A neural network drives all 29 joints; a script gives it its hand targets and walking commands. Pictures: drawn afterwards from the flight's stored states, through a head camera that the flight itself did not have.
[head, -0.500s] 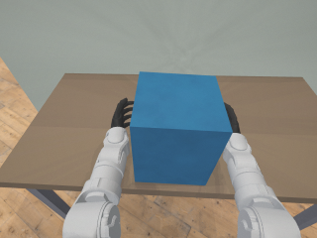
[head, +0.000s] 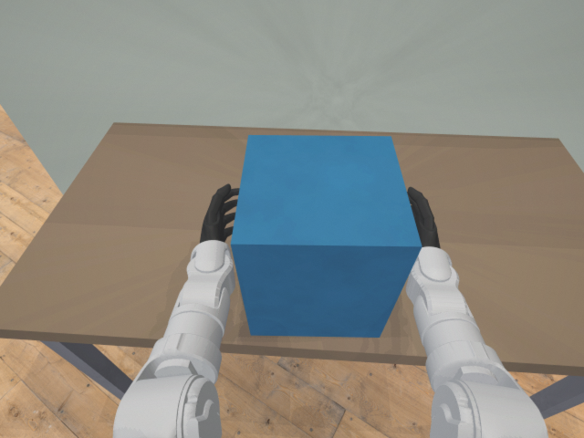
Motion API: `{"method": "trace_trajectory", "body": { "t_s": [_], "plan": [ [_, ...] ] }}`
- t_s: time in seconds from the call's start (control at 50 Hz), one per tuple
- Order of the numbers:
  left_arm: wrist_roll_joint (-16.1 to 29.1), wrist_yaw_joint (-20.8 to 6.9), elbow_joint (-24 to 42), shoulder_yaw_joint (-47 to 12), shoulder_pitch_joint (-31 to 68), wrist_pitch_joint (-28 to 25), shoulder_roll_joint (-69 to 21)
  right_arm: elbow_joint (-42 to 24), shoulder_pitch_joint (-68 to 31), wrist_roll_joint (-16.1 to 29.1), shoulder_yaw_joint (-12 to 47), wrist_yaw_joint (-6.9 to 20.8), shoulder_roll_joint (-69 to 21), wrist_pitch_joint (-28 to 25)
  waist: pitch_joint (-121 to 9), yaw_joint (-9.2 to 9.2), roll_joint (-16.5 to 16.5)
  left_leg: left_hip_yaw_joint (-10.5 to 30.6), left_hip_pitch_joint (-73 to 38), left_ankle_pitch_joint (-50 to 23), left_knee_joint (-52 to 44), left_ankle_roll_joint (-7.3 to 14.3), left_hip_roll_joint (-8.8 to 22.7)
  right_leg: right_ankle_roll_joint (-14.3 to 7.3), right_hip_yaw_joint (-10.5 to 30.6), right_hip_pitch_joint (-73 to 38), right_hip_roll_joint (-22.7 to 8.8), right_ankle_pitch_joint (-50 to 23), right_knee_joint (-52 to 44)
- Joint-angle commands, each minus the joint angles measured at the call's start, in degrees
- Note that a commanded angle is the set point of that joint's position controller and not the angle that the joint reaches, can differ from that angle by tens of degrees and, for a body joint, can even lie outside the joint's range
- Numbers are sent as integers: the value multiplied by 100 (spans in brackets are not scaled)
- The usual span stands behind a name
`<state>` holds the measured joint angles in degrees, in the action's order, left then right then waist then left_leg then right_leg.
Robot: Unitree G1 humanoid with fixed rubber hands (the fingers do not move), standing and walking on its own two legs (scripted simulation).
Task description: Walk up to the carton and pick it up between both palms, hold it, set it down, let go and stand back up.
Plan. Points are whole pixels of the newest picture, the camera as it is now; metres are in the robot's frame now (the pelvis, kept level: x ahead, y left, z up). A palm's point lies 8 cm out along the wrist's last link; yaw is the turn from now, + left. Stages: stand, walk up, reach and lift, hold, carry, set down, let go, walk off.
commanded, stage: set down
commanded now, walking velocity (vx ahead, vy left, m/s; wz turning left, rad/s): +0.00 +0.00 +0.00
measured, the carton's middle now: (317, 241) +0.39 -0.06 +0.04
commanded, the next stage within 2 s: none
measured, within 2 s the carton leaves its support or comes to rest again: neither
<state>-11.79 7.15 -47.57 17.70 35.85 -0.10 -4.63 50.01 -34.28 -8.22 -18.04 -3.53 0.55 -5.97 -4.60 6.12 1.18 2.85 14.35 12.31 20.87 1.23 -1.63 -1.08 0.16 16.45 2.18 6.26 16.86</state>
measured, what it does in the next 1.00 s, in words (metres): stands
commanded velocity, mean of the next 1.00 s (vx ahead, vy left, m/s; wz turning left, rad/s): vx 0.00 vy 0.00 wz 0.00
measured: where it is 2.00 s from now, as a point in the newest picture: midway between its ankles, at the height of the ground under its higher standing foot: outside the picture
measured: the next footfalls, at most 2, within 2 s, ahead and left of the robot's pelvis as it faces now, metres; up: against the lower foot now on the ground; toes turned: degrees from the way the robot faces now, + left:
none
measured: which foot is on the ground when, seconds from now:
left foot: down 0.00-1.00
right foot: down 0.00-1.00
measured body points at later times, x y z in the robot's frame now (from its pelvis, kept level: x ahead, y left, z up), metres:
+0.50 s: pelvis -0.01 -0.01 -0.01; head +0.05 -0.02 +0.44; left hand +0.43 +0.10 +0.06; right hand +0.39 -0.23 +0.05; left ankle -0.03 +0.10 -0.75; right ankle +0.02 -0.11 -0.75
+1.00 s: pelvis -0.02 -0.02 +0.00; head -0.01 -0.02 +0.45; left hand +0.41 +0.14 +0.13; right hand +0.36 -0.27 +0.12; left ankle -0.02 +0.10 -0.75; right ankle +0.02 -0.11 -0.75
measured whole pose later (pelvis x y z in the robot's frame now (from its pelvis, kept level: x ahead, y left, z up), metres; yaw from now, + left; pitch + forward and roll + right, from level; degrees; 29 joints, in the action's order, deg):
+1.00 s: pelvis -0.02 -0.02 +0.00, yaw -3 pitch +7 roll +1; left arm 11.9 5.9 -29.9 4.0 39.7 27.1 17.0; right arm 32.7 -35.8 21.3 -1.0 -5.2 17.7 17.0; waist -5.7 4.1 -1.5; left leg 0.0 17.9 11.5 22.7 -0.6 0.1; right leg -3.1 1.6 22.1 3.8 5.7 21.3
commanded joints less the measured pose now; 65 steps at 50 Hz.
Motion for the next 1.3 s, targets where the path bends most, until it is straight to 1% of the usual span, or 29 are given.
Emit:
{"method": "trace_trajectory", "body": {
  "t_s": [0.0,0.06,0.1,0.12,0.14,0.18,0.2,0.24,0.36,0.5,0.54,0.58,0.64,0.66,0.7,0.72,0.78,0.84,0.88,0.94,0.98,1.1,1.12,1.14,1.16,1.22,1.24,1.26,1.28],
  "plan": [
    [-98,-817,769,-1805,3724,-381,-2874,-999,-3420,-223,1669,759,-2717,-638,-3203,96,-65,-351,-394,-1618,-207,-524,120,290,-399,-2450,-103,-3119,481],
    [75,-422,674,-1223,3281,-326,-581,-573,-2902,253,1066,536,-211,-660,-3073,15,-55,-405,-400,-1587,-267,-528,200,299,-402,-2352,-49,-2989,476],
    [197,-263,709,-1137,3402,-266,-411,-640,-3075,558,963,363,-78,-611,-2898,-50,-107,-444,-293,-1371,-289,-495,243,307,-369,-2186,-18,-2515,389],
    [632,-45,1294,-1102,3501,-305,893,-1114,-3097,954,930,163,1371,-662,-3682,-214,-103,-595,-283,-1560,-211,-501,263,240,-276,-2417,-49,-2859,519],
    [736,-12,1046,-1422,3645,-307,27,-670,-3177,990,1031,24,299,-519,-2641,-58,-128,-480,77,-992,-223,-490,253,322,-222,-2043,13,-1971,432],
    [931,109,858,-1187,3569,-260,904,-770,-3196,1124,959,-165,1242,-379,-2794,-193,-329,-606,226,-737,-258,-348,275,283,-164,-1918,-78,-1805,513],
    [1061,149,816,-1453,3738,-285,736,-695,-3201,1072,902,-250,1000,-331,-2694,-19,-230,-512,336,-396,-251,-334,255,325,-173,-1703,-59,-1347,451],
    [1231,202,640,-1399,3670,-291,948,-735,-3273,1219,1053,-244,1071,-199,-2788,-267,-303,-510,362,-350,-226,-263,266,267,-126,-1612,-110,-1162,498],
    [1561,488,1424,-1481,3609,-76,1380,-1437,-3386,1860,1298,-468,1941,-66,-4393,-195,163,-536,165,-1680,445,-556,179,162,-5,-2015,42,-2750,969],
    [1588,180,3449,-1029,3241,1045,1869,-2966,-3259,2379,1612,-625,2505,328,-5040,-137,-347,-519,-19,-2703,241,-524,62,419,188,-3300,14,-5203,1120],
    [1746,106,3709,-919,3246,1491,2070,-3046,-3225,2680,1749,-539,2580,658,-4640,-254,-393,-572,-122,-2252,143,-480,66,452,263,-3209,-20,-4678,923],
    [1853,46,4318,-1002,2981,1875,2122,-3553,-3042,2741,1753,-501,2759,952,-4695,-52,-421,-512,-495,-2402,-51,-335,36,576,157,-3125,-14,-4866,907],
    [1881,-99,3926,-903,2909,2133,2417,-2909,-2735,2841,1655,-353,2712,1292,-3967,-170,-141,-438,-596,-2003,-28,-300,-1,499,132,-2385,-9,-3807,683],
    [1883,-143,3009,-959,2557,2156,2370,-2340,-2513,2837,1750,-277,2617,1410,-3361,-204,-191,-353,-241,-1537,-58,-193,4,473,163,-2210,-11,-3018,609],
    [2007,-170,3322,-1146,3091,2202,2476,-2504,-2857,2884,1621,-189,2766,1613,-3463,-281,9,-387,-301,-1085,-196,-249,37,358,180,-2069,-1,-2306,511],
    [2018,-210,2463,-1198,2936,2237,2486,-2124,-2851,2892,1710,-158,2567,1688,-2886,-292,-135,-315,-115,-769,-246,-149,25,340,180,-1878,-50,-1917,446],
    [2146,-148,3127,-1023,3493,1998,3001,-3282,-3338,3065,1619,-101,2700,1560,-3860,-529,-244,-398,331,-1067,-79,-161,-110,319,417,-2623,-149,-2292,569],
    [2239,-139,2234,-1177,3557,1941,2869,-2811,-3269,2807,1444,-100,2708,1693,-3267,-278,-365,-324,713,-547,-18,-109,-46,270,454,-2302,-182,-1637,623],
    [2458,-59,3730,-1273,4352,2118,3248,-3788,-3822,2979,1287,-125,2960,1776,-4208,-333,-73,-426,109,-860,-128,-192,-88,335,403,-2463,-138,-1910,581],
    [2327,-164,2888,-1150,3638,2525,2960,-2766,-3042,2877,1226,-205,2957,2079,-3138,-119,-119,-363,352,-809,-103,-204,3,357,308,-2241,-106,-1999,664],
    [2352,-169,3132,-1105,3988,2529,3256,-3259,-3296,2797,1114,-196,3071,2166,-3418,-250,-152,-318,321,-623,-62,-225,75,303,371,-2205,-194,-1292,533],
    [2117,-308,3457,-1078,2392,2931,2755,-3418,-1784,2767,1162,-275,3132,2189,-2977,56,-300,-381,-146,-1357,-134,-321,-36,267,183,-2918,-14,-2444,537],
    [2173,-335,3600,-996,3015,2866,3158,-3739,-2565,2775,991,-310,3204,2169,-3128,-88,-151,-406,130,-1133,-142,-297,-23,293,347,-2748,-135,-2177,527],
    [2045,-359,3806,-1007,2140,2895,2861,-3633,-1701,2953,1372,-274,3072,2165,-2837,-116,-411,-364,-115,-1350,-184,-279,11,298,312,-3107,-108,-2342,559],
    [2201,-364,4052,-936,3119,2920,3161,-4092,-2607,2847,973,-286,3218,2208,-2985,-53,-363,-428,-11,-1050,-201,-242,-52,289,271,-2706,-61,-1703,457],
    [1985,-328,4055,-1042,1981,2868,2752,-3789,-1328,2823,1084,-199,2891,2222,-2165,-43,-222,-355,-197,-958,-256,-241,-43,191,205,-2655,-79,-1103,346],
    [2315,-230,4233,-1037,3995,2830,3454,-4626,-3387,2715,670,-168,3236,2226,-2763,-222,-81,-500,182,-305,-231,-233,-105,169,241,-2034,-106,-212,253],
    [2138,-111,4019,-1108,2602,2830,2756,-3716,-1821,2803,892,-31,2890,2252,-2289,-49,-166,-310,47,-284,-171,-241,13,78,202,-2189,-93,8,275],
    [2508,-22,4430,-1175,4347,2784,3297,-4738,-3575,2713,548,15,3144,2227,-2985,-256,-14,-453,334,-66,-115,-217,-16,94,210,-1786,-107,207,354]
  ]
}}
